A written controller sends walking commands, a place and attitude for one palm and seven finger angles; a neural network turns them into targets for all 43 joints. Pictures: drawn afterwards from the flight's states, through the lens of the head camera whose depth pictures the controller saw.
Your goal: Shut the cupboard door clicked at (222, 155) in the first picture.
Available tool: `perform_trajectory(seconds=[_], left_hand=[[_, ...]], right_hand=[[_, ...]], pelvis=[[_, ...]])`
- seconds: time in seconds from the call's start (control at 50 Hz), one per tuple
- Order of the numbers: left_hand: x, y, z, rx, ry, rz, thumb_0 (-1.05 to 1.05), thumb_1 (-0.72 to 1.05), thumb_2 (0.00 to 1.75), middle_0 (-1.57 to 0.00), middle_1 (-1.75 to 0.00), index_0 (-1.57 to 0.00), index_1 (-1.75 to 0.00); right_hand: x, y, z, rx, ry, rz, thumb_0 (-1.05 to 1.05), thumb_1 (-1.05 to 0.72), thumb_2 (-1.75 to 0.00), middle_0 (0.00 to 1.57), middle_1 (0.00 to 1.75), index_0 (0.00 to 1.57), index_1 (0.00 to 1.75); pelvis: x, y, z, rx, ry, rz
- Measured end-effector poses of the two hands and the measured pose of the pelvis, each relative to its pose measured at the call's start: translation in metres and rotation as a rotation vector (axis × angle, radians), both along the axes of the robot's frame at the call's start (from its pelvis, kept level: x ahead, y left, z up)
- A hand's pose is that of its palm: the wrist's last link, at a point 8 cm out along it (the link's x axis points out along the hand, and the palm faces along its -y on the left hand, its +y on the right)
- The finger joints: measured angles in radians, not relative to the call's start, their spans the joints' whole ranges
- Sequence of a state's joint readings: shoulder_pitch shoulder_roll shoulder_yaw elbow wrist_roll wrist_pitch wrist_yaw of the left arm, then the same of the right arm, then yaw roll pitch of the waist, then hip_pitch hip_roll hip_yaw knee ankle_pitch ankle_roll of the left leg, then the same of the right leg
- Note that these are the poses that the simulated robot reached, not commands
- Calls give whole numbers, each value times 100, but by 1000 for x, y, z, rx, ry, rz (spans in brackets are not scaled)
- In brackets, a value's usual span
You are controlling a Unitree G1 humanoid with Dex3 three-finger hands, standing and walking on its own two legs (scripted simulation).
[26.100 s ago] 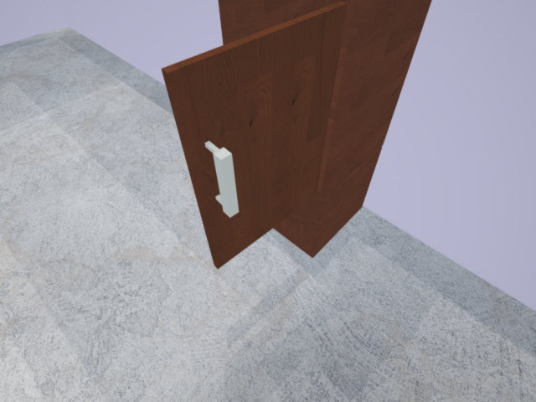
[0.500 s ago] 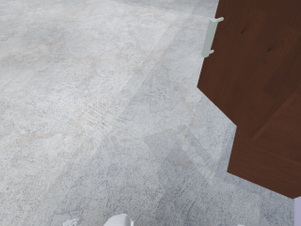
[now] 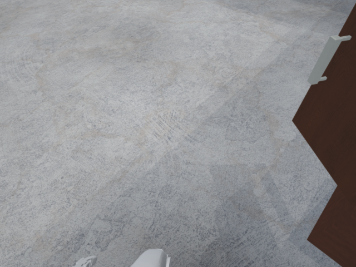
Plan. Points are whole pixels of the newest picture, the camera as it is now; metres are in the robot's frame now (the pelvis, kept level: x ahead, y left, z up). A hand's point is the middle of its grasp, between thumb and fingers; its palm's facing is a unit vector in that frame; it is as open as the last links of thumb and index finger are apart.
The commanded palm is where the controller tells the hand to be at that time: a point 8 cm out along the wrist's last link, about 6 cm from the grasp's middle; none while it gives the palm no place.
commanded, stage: walk to a spot facing it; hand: left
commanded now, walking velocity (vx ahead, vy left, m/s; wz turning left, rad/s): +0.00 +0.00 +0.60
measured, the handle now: (328, 60) +0.74 -0.46 +0.02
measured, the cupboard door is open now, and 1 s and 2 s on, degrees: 55 55 55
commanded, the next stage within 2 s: turn to face it in 1.32 s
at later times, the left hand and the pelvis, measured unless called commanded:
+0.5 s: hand out of the picture +0.08 +0.24 -0.14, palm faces +0.29 -0.92 -0.24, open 7.4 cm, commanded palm none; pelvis +0.05 +0.01 +0.01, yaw +17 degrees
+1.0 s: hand out of the picture +0.06 +0.16 -0.16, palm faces +0.66 -0.73 -0.18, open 7.4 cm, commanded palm none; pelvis +0.20 +0.06 +0.01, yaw +38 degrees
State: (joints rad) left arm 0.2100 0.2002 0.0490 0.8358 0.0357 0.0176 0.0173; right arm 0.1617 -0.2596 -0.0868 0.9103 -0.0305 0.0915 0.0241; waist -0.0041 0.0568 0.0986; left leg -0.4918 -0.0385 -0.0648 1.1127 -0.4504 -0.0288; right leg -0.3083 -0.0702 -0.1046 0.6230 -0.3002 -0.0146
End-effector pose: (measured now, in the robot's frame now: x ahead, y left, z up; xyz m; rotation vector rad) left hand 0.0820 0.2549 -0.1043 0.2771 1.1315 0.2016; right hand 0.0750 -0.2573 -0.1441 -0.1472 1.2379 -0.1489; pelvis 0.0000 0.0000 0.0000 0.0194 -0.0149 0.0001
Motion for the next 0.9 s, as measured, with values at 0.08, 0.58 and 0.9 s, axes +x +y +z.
perform_trajectory(seconds=[0.08,0.58,0.9], left_hand=[[-14,-11,-2,-33,28,42,0,90,90,-20,-30,-20,-30],[12,27,-1,-43,-54,295,1,91,90,-20,-29,-20,-30],[-30,-45,-13,-182,131,666,1,91,90,-20,-29,-20,-30]], right_hand=[[2,-1,11,2,17,28,1,-90,-90,20,30,20,30],[60,23,2,-18,177,292,1,-90,-90,20,30,21,30],[318,116,32,-12,-37,636,1,-91,-90,20,30,20,30]], pelvis=[[1,-4,8,13,8,58],[81,1,1,-2,18,340],[179,24,18,-23,32,602]])
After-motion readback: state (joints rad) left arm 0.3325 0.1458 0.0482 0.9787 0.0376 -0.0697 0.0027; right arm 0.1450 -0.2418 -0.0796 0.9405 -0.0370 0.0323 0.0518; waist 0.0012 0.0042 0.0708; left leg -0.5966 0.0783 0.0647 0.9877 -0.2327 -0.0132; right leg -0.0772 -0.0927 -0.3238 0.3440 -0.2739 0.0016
